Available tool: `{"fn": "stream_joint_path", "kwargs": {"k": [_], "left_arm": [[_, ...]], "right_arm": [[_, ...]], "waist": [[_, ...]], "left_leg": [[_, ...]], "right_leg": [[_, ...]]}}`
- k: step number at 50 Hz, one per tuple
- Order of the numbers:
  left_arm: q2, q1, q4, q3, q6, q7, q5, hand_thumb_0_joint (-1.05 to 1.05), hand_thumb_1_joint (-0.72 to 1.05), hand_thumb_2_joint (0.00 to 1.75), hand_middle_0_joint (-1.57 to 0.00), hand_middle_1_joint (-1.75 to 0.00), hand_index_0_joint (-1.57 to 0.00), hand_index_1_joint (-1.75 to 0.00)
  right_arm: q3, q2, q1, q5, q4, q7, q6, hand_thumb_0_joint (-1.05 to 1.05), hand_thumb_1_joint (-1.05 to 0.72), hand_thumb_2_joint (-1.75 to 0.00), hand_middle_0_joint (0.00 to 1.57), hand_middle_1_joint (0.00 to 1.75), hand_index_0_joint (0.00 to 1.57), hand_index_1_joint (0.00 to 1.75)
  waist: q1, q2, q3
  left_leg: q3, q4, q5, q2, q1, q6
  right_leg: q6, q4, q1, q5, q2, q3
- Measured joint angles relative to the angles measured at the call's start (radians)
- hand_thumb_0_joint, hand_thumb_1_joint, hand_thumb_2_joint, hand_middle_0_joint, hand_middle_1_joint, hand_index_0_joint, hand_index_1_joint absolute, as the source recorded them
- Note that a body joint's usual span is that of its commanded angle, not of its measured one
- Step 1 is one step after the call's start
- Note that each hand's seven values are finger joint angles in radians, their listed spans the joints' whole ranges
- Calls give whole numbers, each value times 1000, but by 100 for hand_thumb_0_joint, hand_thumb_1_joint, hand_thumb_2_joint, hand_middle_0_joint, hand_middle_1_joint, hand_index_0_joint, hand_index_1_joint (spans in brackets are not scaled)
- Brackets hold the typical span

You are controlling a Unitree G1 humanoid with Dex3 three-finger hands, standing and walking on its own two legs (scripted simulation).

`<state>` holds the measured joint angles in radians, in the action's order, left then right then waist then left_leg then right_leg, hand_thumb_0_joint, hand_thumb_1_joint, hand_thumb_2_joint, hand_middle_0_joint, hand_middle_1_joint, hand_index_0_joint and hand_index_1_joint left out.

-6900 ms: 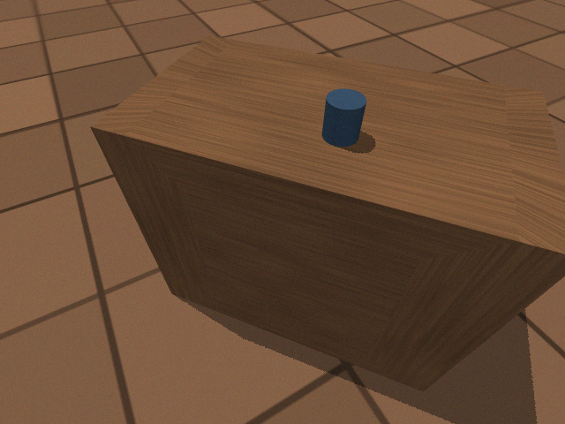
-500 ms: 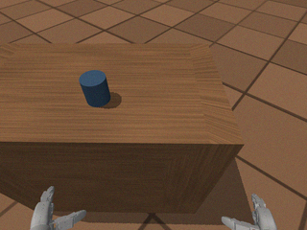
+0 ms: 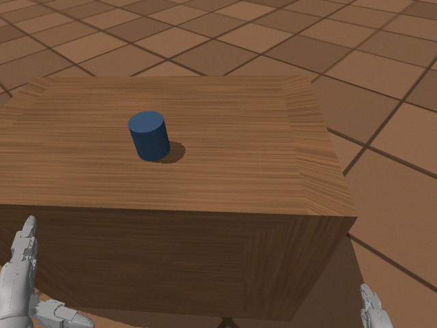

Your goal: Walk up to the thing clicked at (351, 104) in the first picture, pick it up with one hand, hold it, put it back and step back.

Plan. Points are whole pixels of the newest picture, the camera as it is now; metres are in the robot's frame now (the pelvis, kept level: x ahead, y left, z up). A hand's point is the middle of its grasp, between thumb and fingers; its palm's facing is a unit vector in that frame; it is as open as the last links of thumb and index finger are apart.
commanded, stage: rise first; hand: left
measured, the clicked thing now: (150, 136) +0.52 +0.20 +0.07
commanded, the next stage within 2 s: go down in 1.12 s
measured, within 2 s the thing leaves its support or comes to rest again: neither
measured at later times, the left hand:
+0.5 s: hand (25, 268) +0.17 +0.27 +0.14, palm faces +0.41 -0.79 -0.46, open 17.6 cm
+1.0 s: hand (8, 249) +0.18 +0.27 +0.18, palm faces +0.45 -0.76 -0.46, open 17.7 cm
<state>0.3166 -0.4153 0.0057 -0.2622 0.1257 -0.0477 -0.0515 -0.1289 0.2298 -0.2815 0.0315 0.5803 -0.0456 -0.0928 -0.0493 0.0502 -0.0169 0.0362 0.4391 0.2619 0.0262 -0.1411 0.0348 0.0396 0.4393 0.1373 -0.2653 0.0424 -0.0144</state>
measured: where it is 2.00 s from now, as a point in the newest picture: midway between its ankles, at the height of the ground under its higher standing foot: outside the picture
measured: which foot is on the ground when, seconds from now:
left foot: down 0.00-1.00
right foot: down 0.00-1.00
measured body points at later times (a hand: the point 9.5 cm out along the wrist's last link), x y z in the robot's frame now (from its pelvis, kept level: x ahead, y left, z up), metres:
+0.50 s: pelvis -0.01 +0.00 +0.00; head -0.02 -0.03 +0.45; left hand +0.14 +0.31 +0.16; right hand +0.15 -0.27 -0.09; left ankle -0.01 +0.14 -0.74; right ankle -0.02 -0.15 -0.74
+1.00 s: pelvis -0.01 +0.00 +0.00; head -0.02 -0.03 +0.45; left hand +0.15 +0.31 +0.21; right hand +0.15 -0.27 -0.09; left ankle -0.01 +0.14 -0.74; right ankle -0.02 -0.15 -0.74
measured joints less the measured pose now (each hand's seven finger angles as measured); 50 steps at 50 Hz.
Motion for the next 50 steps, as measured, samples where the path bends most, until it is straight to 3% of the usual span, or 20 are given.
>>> {"fn": "stream_joint_path", "kwargs": {"k": [11, 27, 50], "left_arm": [[23, -20, -123, -59, 67, 11, 1, -1, -55, 0, -6, -5, -6, -4], [44, -14, -205, -120, 151, 24, 2, -1, -56, 0, -6, -4, -5, -4], [61, 32, -276, -170, 220, 28, -1, -1, -60, 5, -7, -5, -5, -6]], "right_arm": [[-43, 14, 25, -10, 35, -2, -11, -1, 49, -2, 5, 5, 5, 4], [-53, -2, 25, -9, 62, 2, -36, -1, 50, -2, 5, 5, 5, 5], [-59, -3, 6, -2, 36, 11, -55, -1, 49, -4, 5, 5, 5, 5]], "waist": [[-6, 6, -19], [-16, 10, -24], [-21, 7, -26]], "left_leg": [[8, 1, -9, 1, 8, 4], [14, -3, -23, -4, 6, 4], [9, -2, -21, -6, 11, 1]], "right_leg": [[-4, 7, -8, 3, -1, 8], [-5, 15, -5, 9, 4, 14], [-1, 13, -8, 9, 6, 9]]}}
